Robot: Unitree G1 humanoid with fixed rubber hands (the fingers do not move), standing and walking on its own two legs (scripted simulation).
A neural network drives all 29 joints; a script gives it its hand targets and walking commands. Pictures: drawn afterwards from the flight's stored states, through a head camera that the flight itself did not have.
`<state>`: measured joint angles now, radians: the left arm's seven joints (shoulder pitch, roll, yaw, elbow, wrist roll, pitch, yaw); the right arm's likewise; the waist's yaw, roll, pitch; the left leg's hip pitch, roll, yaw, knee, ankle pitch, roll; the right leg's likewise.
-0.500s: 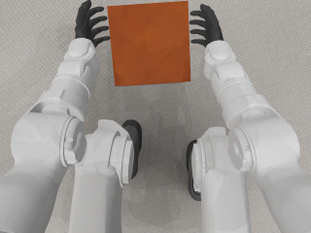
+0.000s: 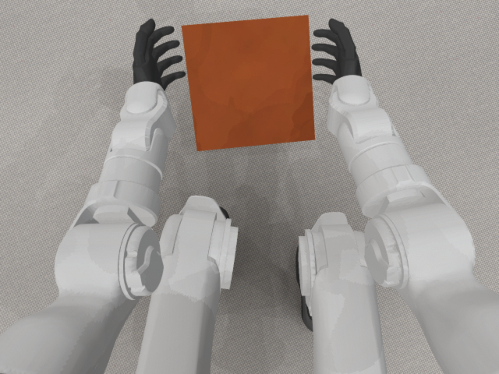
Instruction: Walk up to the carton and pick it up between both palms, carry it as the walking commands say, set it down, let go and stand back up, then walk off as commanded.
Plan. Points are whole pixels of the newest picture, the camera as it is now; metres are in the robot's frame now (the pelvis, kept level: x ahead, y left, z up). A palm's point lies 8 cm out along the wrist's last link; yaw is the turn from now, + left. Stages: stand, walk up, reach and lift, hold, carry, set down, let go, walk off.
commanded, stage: reach and lift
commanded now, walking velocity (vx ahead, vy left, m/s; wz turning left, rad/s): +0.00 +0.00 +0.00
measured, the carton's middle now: (248, 91) +0.51 +0.08 -0.24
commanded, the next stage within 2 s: none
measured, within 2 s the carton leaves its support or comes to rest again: neither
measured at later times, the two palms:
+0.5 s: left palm (129, 78) +0.46 +0.20 -0.07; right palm (352, 65) +0.51 -0.05 -0.07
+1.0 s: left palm (95, 70) +0.45 +0.20 +0.01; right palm (377, 54) +0.49 -0.06 +0.00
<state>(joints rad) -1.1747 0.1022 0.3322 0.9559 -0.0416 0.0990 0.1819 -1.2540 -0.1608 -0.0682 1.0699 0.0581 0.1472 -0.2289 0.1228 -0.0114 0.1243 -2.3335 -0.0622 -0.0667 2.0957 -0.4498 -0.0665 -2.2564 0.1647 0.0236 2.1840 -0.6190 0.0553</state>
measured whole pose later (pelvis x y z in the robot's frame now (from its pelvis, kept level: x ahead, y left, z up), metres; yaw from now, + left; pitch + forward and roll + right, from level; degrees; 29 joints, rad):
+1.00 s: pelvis +0.01 +0.00 +0.09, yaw +1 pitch +40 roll -1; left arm -0.95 -0.07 0.45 0.70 0.16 0.22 0.25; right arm -1.03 0.01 -0.27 0.86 -0.12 0.24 -0.23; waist 0.10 -0.03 -0.09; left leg -2.06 -0.12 -0.11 1.82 -0.45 -0.08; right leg -1.99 0.19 0.06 1.89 -0.60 0.06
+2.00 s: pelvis +0.05 +0.01 +0.22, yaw +2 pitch +32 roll -1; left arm -0.63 -0.14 0.39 0.67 0.16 0.16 0.22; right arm -0.70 0.08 -0.26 0.82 -0.12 0.17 -0.20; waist 0.09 -0.03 -0.18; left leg -1.52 -0.13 -0.14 1.43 -0.46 -0.05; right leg -1.43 0.16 0.10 1.47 -0.58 0.03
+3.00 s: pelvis +0.08 +0.00 +0.35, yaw +3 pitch +16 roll +0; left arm -0.40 -0.20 0.36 0.60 0.24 0.22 0.17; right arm -0.43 0.17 -0.28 0.69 -0.22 0.21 -0.16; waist 0.09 -0.04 -0.12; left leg -0.81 -0.09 -0.16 0.83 -0.29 -0.03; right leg -0.75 0.12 0.15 0.87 -0.40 0.00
